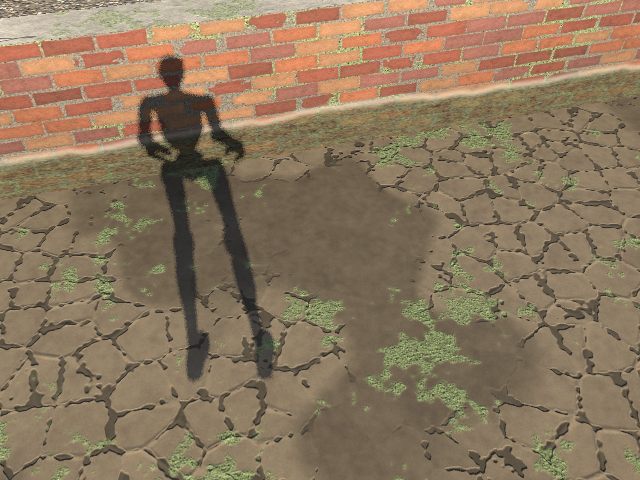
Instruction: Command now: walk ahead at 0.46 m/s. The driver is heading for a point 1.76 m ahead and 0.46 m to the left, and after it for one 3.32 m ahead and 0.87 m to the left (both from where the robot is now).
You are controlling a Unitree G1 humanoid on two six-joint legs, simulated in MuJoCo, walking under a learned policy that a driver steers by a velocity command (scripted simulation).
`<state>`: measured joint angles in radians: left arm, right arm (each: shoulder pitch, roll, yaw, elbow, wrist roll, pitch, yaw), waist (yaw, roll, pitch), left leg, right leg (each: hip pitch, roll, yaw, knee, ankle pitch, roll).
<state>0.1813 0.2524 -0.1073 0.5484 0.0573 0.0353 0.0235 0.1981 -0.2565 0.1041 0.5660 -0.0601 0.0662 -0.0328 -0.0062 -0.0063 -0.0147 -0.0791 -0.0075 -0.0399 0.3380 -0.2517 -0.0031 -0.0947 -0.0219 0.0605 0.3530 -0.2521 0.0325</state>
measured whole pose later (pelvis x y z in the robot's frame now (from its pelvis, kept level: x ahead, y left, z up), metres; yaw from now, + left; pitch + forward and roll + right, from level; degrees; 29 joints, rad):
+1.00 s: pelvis +0.01 +0.01 +0.00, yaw +0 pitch +0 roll +0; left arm 0.21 0.25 -0.10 0.57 0.06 0.04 0.03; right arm 0.21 -0.25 0.10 0.59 -0.05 0.07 -0.03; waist 0.00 -0.01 -0.01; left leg -0.06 -0.02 -0.05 0.31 -0.25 0.01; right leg -0.08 -0.03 0.07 0.34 -0.26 0.04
